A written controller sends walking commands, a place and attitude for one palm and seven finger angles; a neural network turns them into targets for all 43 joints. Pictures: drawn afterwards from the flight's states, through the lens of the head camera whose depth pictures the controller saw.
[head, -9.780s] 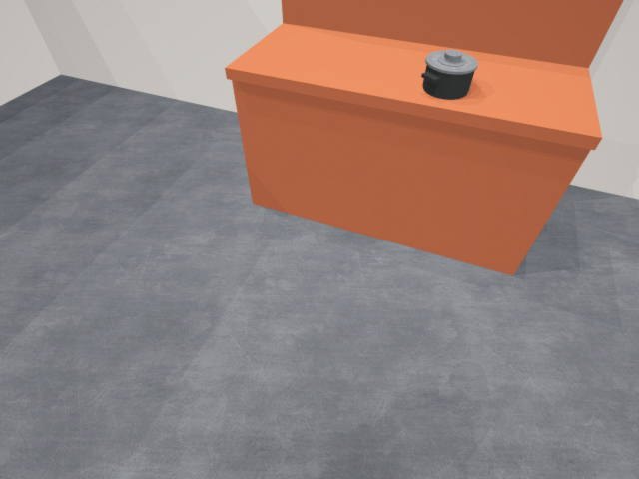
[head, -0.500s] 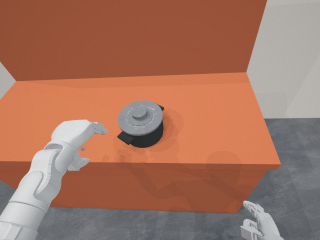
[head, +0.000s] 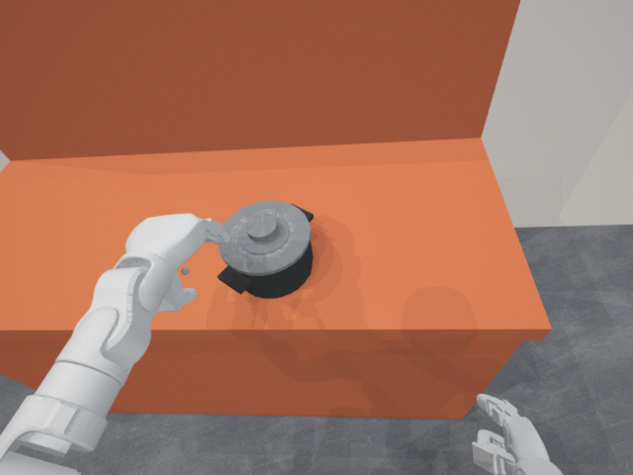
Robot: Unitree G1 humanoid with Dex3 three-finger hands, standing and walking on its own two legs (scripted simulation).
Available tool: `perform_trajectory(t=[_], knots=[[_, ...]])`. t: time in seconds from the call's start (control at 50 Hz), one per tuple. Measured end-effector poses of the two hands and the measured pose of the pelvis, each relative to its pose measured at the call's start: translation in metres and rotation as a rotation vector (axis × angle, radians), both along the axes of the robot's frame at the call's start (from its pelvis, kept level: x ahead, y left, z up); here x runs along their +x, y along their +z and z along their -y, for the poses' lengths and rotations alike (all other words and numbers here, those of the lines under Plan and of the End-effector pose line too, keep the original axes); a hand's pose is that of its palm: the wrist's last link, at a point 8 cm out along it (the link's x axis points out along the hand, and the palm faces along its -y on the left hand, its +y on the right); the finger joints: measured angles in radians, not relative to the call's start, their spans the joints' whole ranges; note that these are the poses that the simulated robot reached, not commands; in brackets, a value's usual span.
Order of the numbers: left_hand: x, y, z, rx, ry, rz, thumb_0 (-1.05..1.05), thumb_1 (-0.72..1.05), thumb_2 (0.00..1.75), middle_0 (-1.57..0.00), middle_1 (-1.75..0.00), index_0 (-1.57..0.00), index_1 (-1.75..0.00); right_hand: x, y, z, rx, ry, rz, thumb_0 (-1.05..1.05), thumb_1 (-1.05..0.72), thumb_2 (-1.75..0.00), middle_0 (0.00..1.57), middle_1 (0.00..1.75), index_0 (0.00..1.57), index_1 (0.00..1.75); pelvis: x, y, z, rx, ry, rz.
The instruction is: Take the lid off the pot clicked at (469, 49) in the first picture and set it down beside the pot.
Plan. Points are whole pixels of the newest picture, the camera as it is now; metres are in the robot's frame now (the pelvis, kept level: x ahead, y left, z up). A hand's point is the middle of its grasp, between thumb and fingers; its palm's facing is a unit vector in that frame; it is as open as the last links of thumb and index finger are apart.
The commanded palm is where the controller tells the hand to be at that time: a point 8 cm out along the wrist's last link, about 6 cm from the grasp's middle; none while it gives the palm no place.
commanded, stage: move the open hand above the knob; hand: left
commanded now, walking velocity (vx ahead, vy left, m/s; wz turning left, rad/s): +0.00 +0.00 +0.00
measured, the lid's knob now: (261, 227) +0.48 +0.13 +0.00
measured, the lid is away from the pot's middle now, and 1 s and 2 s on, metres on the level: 0.00 0.00 0.00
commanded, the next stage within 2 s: lower the open fingers around the knob in 1.46 s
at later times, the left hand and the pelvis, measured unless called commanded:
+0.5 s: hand (226, 234) +0.41 +0.15 +0.07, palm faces -0.29 -0.06 -0.96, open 10.3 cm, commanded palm +0.42 +0.15 +0.13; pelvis +0.00 +0.01 +0.00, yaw +0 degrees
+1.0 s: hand (249, 211) +0.46 +0.13 +0.07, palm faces -0.32 -0.06 -0.94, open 10.3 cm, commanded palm +0.45 +0.13 +0.13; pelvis +0.00 +0.01 +0.00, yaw -2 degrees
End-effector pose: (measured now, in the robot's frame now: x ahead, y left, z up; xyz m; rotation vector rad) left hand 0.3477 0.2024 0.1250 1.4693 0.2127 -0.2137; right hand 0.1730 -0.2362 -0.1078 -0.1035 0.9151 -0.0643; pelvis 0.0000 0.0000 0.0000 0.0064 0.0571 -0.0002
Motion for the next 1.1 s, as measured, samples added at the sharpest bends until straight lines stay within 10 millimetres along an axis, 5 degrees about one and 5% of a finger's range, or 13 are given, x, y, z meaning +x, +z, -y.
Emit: perform_trajectory(t=[0.3,0.72,0.94,1.1], knots=[[0.036,-0.002,0.021,0.018,-0.008,-0.008,0.0,-0.27,1.33,-0.82,-0.08,-0.81,-0.08,-0.015,-0.009,-0.005,0.012,-0.021,-0.057,0.01,-0.9,-0.9,0.2,0.3,0.2,0.3,-0.001,-0.002,-0.005,-0.002,0.001,-0.027],[0.088,0.004,0.063,0.027,-0.006,-0.049,0.0,-0.26,1.33,-0.82,-0.08,-0.81,-0.08,-0.079,-0.023,0.014,-0.02,-0.135,-0.187,0.01,-0.9,-0.9,0.2,0.3,0.2,0.3,-0.005,-0.004,-0.004,-0.002,-0.016,-0.062],[0.105,0.004,0.073,0.021,-0.007,-0.054,0.0,-0.26,1.33,-0.82,-0.08,-0.81,-0.08,-0.111,-0.024,0.024,-0.049,-0.2,-0.243,0.01,-0.9,-0.9,0.2,0.3,0.2,0.3,-0.004,-0.004,-0.005,-0.002,-0.033,-0.082],[0.104,0.003,0.071,0.021,-0.006,-0.053,0.0,-0.26,1.33,-0.82,-0.08,-0.81,-0.08,-0.112,-0.025,0.02,-0.039,-0.203,-0.247,0.01,-0.9,-0.9,0.2,0.3,0.2,0.3,-0.002,-0.004,-0.007,-0.003,-0.035,-0.083]])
